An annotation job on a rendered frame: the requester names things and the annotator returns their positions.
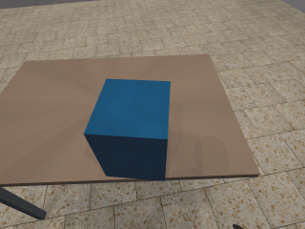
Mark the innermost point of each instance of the carton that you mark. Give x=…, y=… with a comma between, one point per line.
x=128, y=128

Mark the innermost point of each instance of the table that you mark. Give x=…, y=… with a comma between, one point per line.
x=47, y=105

